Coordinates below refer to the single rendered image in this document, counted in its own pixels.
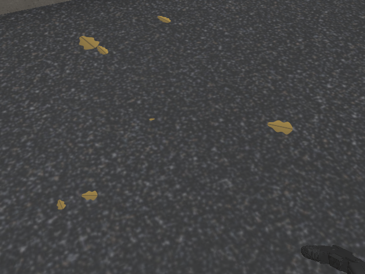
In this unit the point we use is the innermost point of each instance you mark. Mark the robot right hand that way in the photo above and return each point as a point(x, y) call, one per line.
point(335, 256)

